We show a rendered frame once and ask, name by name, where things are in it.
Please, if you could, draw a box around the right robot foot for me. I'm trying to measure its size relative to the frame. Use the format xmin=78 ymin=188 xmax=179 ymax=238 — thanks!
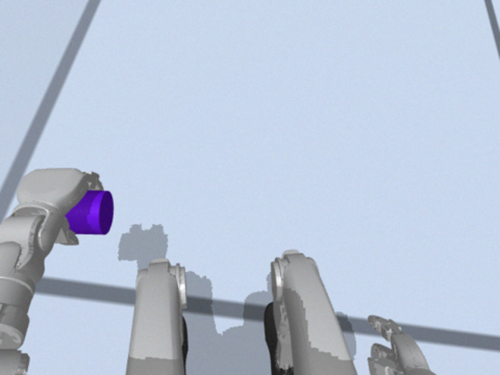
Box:
xmin=264 ymin=302 xmax=294 ymax=375

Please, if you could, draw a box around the right robot hand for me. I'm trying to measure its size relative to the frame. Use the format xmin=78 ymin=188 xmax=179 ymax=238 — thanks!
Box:
xmin=367 ymin=315 xmax=430 ymax=375

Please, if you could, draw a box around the left robot arm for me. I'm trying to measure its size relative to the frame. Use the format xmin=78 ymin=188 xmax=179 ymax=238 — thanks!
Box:
xmin=0 ymin=202 xmax=63 ymax=375

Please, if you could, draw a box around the left robot hand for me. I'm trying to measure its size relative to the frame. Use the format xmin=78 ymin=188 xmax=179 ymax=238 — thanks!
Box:
xmin=16 ymin=168 xmax=104 ymax=245

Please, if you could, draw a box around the can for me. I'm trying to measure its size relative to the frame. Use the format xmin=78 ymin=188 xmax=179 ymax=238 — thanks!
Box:
xmin=65 ymin=190 xmax=113 ymax=234

